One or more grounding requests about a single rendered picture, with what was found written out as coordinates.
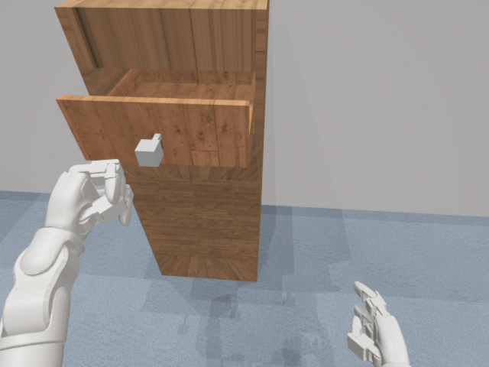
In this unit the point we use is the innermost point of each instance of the left robot hand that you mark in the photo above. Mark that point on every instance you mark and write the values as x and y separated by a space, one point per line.
77 206

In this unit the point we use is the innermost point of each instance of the left robot forearm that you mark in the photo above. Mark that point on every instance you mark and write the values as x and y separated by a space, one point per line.
35 315

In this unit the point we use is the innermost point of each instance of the right robot hand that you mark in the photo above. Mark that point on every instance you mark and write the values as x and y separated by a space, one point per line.
384 342

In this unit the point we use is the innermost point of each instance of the cabinet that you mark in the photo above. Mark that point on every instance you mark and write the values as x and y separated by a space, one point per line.
200 221

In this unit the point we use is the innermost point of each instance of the drawer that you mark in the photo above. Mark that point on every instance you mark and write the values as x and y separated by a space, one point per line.
205 118

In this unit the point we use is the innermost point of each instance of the handle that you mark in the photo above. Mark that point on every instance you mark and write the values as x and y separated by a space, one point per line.
149 152

